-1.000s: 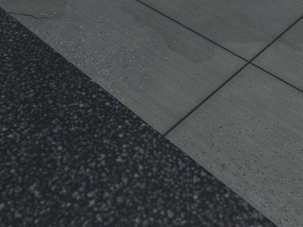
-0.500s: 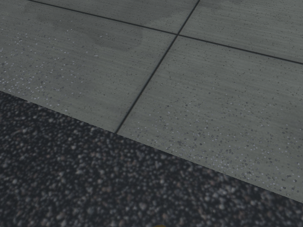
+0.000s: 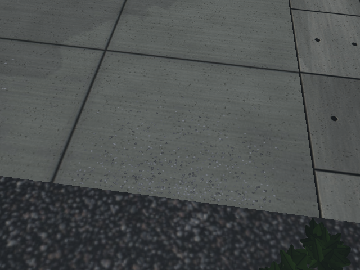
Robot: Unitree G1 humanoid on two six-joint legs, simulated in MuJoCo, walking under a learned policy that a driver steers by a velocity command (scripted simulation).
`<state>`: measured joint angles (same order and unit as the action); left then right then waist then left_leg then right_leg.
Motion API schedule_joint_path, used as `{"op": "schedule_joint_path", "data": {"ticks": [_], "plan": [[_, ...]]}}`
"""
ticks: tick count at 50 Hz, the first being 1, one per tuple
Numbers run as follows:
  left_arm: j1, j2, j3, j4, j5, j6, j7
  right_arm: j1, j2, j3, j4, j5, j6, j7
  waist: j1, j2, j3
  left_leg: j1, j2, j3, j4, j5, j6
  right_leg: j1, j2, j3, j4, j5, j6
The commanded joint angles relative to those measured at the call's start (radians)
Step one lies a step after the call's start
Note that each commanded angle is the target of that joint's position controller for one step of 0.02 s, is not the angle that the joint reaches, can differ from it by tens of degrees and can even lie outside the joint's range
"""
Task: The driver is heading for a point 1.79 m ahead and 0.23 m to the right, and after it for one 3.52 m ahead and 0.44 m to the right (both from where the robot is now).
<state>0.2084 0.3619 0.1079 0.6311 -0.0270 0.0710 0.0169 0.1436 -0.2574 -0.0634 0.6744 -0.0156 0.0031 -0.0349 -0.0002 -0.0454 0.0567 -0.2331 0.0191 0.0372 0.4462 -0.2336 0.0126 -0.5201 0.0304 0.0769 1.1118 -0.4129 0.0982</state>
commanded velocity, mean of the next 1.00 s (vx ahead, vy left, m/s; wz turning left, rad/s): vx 0.36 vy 0.00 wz -0.36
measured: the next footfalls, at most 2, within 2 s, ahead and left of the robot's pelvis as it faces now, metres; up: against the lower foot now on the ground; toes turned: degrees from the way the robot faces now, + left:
right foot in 0.20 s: +0.02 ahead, -0.14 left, +0.00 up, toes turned -9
left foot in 0.70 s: +0.42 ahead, -0.04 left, +0.00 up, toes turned -18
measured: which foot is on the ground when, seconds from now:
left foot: down 0.00-0.20, up 0.22-0.68, down 0.70-1.00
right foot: up 0.00-0.18, down 0.20-0.70, up 0.72-1.00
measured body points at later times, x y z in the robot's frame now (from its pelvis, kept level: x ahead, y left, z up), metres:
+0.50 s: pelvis +0.10 -0.08 +0.01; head +0.12 -0.12 +0.45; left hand +0.20 +0.19 -0.09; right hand +0.22 -0.39 -0.09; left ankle +0.30 +0.05 -0.68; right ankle -0.02 -0.13 -0.74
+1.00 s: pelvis +0.39 -0.12 +0.00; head +0.41 -0.13 +0.45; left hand +0.65 +0.05 -0.09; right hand +0.32 -0.40 -0.12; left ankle +0.38 -0.03 -0.74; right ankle +0.46 -0.33 -0.68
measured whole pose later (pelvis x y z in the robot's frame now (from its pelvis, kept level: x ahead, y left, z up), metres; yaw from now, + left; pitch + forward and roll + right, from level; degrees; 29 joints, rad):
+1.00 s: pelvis +0.39 -0.12 +0.00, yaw -20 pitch +1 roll +2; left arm 0.15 0.29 0.03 0.68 0.00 -0.07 0.00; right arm 0.35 -0.27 -0.05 0.83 0.01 -0.09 0.02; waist -0.07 -0.04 0.04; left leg -0.08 -0.08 0.04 0.24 -0.18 0.06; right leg -0.66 -0.12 0.05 0.84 -0.12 0.02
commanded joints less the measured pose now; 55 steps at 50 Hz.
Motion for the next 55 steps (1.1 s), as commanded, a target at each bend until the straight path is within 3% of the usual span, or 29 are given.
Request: {"op": "schedule_joint_path", "data": {"ticks": [1,2,5,7,9,10,11,12,13,14,15,16,17,23,27,31,33,34,35,36,37,38,39,40,42,45,47,50,55], "plan": [[-0.083,0.034,-0.002,-0.113,0.004,-0.017,-0.009,-0.006,-0.185,-0.050,-0.059,0.000,0.002,-0.008,-0.043,0.214,-0.108,0.192,0.247,-0.149,-0.116,0.348,0.213,-0.066,-0.051,-0.042,-0.123,-0.002,0.016],[-0.087,0.026,-0.008,-0.119,0.007,-0.018,-0.014,-0.011,-0.199,-0.055,-0.059,0.004,0.004,-0.005,-0.045,0.219,-0.115,0.181,0.256,-0.132,-0.114,0.357,0.214,-0.024,-0.060,-0.059,-0.179,-0.010,0.010],[-0.075,0.034,-0.011,-0.124,0.002,-0.018,-0.028,0.011,-0.235,-0.068,-0.048,0.026,0.003,0.011,-0.056,0.233,-0.118,0.109,0.271,-0.120,-0.171,0.018,0.202,0.090,-0.058,-0.124,-0.321,-0.007,-0.033],[-0.042,0.045,-0.006,-0.116,-0.001,-0.022,-0.037,0.006,-0.242,-0.069,-0.042,0.042,-0.008,0.020,-0.031,0.230,-0.092,0.057,0.283,-0.120,-0.179,-0.137,0.181,0.168,-0.052,-0.146,-0.439,0.022,-0.081],[0.087,0.041,0.003,-0.055,-0.002,-0.032,-0.040,-0.009,-0.208,-0.059,-0.030,0.053,-0.016,0.027,0.037,0.181,-0.095,-0.055,0.247,-0.050,-0.081,-0.217,0.132,0.377,-0.009,-0.189,-0.610,0.104,-0.133],[0.201,0.068,0.019,-0.010,-0.008,-0.038,-0.034,0.005,-0.148,-0.042,-0.023,0.042,-0.022,0.033,0.073,0.082,-0.123,-0.169,0.194,0.030,0.097,-0.256,0.082,0.548,-0.016,-0.130,-0.657,0.076,-0.167],[0.307,0.167,0.041,-0.002,-0.008,-0.050,-0.019,-0.039,-0.064,-0.013,-0.063,0.001,-0.029,0.043,0.100,-0.207,-0.122,-0.442,0.080,0.128,0.538,-0.403,-0.015,0.692,-0.268,0.267,-0.748,0.071,-0.261],[0.268,0.232,0.041,-0.048,0.017,-0.089,-0.034,-0.118,-0.099,-0.022,-0.133,0.018,-0.054,0.040,0.100,-0.241,-0.094,-0.685,-0.032,-0.042,0.692,-0.415,-0.028,0.629,-0.412,0.686,-0.897,-0.167,-0.450],[0.231,0.151,0.020,-0.049,0.023,-0.114,-0.040,-0.159,-0.170,-0.040,-0.135,0.050,-0.073,0.045,0.102,-0.141,-0.026,-0.717,0.027,-0.108,0.735,-0.329,-0.005,0.598,-0.405,0.636,-0.943,-0.232,-0.446],[0.193,0.101,0.001,-0.045,0.018,-0.127,-0.038,-0.136,-0.194,-0.048,-0.121,0.053,-0.086,0.052,0.069,-0.121,0.023,-0.714,0.052,-0.110,0.700,-0.205,0.012,0.567,-0.364,0.541,-0.944,-0.203,-0.406],[0.163,0.081,-0.009,-0.051,0.013,-0.129,-0.032,-0.108,-0.189,-0.049,-0.091,0.031,-0.094,0.051,0.049,-0.077,0.030,-0.677,0.071,-0.106,0.661,-0.115,0.008,0.547,-0.316,0.452,-0.930,-0.107,-0.370],[0.142,0.079,-0.013,-0.050,0.013,-0.127,-0.024,-0.099,-0.187,-0.051,-0.083,0.012,-0.102,0.051,0.035,-0.076,0.029,-0.637,0.071,-0.102,0.603,-0.041,-0.006,0.530,-0.278,0.385,-0.932,0.005,-0.347],[0.146,0.074,-0.018,-0.049,0.020,-0.126,-0.016,-0.098,-0.177,-0.050,-0.073,0.007,-0.106,0.054,0.031,-0.080,0.016,-0.595,0.061,-0.092,0.574,0.023,-0.018,0.519,-0.248,0.336,-0.937,0.101,-0.332],[0.216,0.072,-0.021,0.016,0.019,-0.129,0.010,-0.184,-0.100,-0.016,-0.062,0.019,-0.106,0.068,0.066,-0.074,0.007,-0.472,0.006,-0.049,0.250,0.285,-0.069,0.478,-0.178,0.158,-0.932,0.363,-0.284],[0.272,0.082,-0.019,0.069,0.008,-0.129,0.009,-0.285,-0.095,-0.005,-0.094,0.032,-0.115,0.090,0.106,-0.068,0.055,-0.429,-0.004,-0.040,0.122,0.324,-0.048,0.477,-0.210,0.167,-0.931,0.368,-0.288],[0.271,0.095,-0.012,0.103,0.005,-0.119,0.011,-0.267,-0.121,-0.010,-0.099,0.033,-0.126,0.102,0.078,-0.087,0.058,-0.376,-0.013,-0.032,0.055,0.244,0.008,0.560,-0.258,0.181,-0.871,0.536,-0.270],[0.254,0.110,-0.008,0.105,0.010,-0.112,0.013,-0.159,-0.163,-0.030,-0.078,0.027,-0.124,0.089,0.017,-0.114,-0.037,-0.202,-0.067,0.019,0.055,0.167,0.051,0.590,-0.236,0.154,-0.725,0.929,-0.247],[0.239,0.102,-0.014,0.101,0.013,-0.107,0.013,-0.018,-0.196,-0.046,-0.046,0.025,-0.121,0.077,-0.059,-0.105,-0.140,0.006,-0.072,0.032,0.043,0.203,0.089,0.548,-0.193,0.114,-0.554,1.066,-0.222],[0.233,0.067,-0.029,0.083,0.030,-0.106,0.013,0.176,-0.233,-0.054,-0.018,0.012,-0.117,0.067,-0.140,-0.052,-0.296,0.349,0.071,-0.123,0.103,0.206,0.158,0.346,-0.154,0.115,-0.289,0.863,-0.195],[0.385,-0.058,-0.063,0.078,0.020,-0.119,0.005,0.288,-0.304,-0.073,0.024,0.005,-0.114,0.071,-0.075,0.293,-0.487,0.718,0.349,-0.652,0.022,-0.049,0.335,-0.030,0.044,0.070,0.135,0.095,-0.114],[0.328,0.027,-0.051,0.091,0.000,-0.135,0.002,0.287,-0.198,-0.045,0.030,0.026,-0.117,0.076,-0.109,0.281,-0.460,0.680,0.361,-0.825,-0.136,-0.172,0.321,-0.133,0.050,0.154,0.247,-0.130,-0.115],[0.199,0.086,-0.032,0.059,-0.024,-0.144,-0.004,0.204,-0.164,-0.033,0.027,0.031,-0.112,0.067,-0.108,0.207,-0.261,0.523,0.333,-0.653,-0.156,-0.182,0.277,-0.205,-0.009,0.122,0.270,-0.072,-0.119],[0.124,0.077,-0.040,0.040,-0.016,-0.154,-0.005,0.146,-0.151,-0.027,0.021,0.023,-0.105,0.060,-0.083,0.100,-0.169,0.370,0.294,-0.533,-0.174,-0.099,0.252,-0.184,-0.061,0.077,0.225,0.005,-0.127],[0.078,0.064,-0.039,0.029,0.003,-0.160,-0.008,0.109,-0.137,-0.021,0.024,0.014,-0.102,0.060,-0.052,0.061,-0.093,0.241,0.255,-0.449,-0.201,0.008,0.243,-0.165,-0.097,0.047,0.159,0.051,-0.126],[0.115,0.031,-0.040,0.042,0.008,-0.151,-0.013,0.082,-0.117,-0.012,0.023,0.003,-0.110,0.058,0.001,0.105,-0.078,0.126,0.209,-0.361,-0.257,0.098,0.241,-0.079,-0.137,0.040,0.087,0.101,-0.123],[0.095,-0.014,-0.054,0.035,0.019,-0.134,-0.010,0.088,-0.136,-0.015,0.048,0.023,-0.123,0.056,0.019,0.112,-0.033,0.042,0.199,-0.263,-0.320,0.182,0.260,-0.092,-0.161,0.006,-0.041,0.127,-0.092],[0.021,-0.024,-0.063,0.010,0.029,-0.139,-0.012,0.102,-0.159,-0.020,0.059,0.026,-0.120,0.052,0.001,0.101,-0.011,0.033,0.180,-0.202,-0.340,0.218,0.253,-0.113,-0.169,-0.011,-0.171,0.243,-0.074],[-0.095,-0.043,-0.074,-0.014,0.024,-0.155,-0.025,0.134,-0.180,-0.022,0.072,0.034,-0.109,0.047,-0.042,0.091,0.005,0.025,0.133,-0.112,-0.334,0.250,0.210,-0.051,-0.136,-0.049,-0.405,0.439,-0.073],[-0.218,-0.014,-0.065,-0.059,0.010,-0.166,-0.050,0.234,-0.213,-0.029,0.119,0.045,-0.083,0.044,-0.078,0.097,0.015,0.182,0.205,-0.135,-0.275,0.257,0.179,-0.047,-0.101,-0.048,-0.566,0.459,-0.105]]}}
